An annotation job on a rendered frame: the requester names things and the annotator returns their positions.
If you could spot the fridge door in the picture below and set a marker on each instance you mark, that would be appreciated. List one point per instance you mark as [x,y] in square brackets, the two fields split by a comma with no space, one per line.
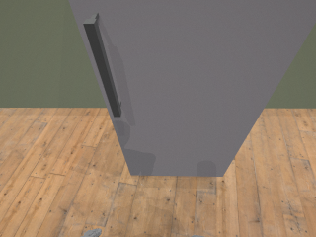
[193,76]

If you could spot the handle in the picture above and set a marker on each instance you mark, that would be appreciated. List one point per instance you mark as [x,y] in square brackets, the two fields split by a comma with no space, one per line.
[96,43]

